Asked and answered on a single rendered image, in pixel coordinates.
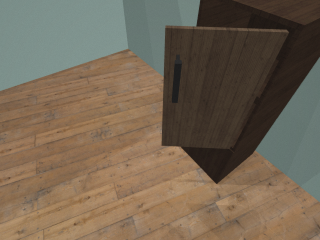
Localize cupboard door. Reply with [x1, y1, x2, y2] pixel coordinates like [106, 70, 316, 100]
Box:
[161, 25, 289, 149]

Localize handle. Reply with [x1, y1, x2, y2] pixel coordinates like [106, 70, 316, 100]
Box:
[172, 54, 182, 103]

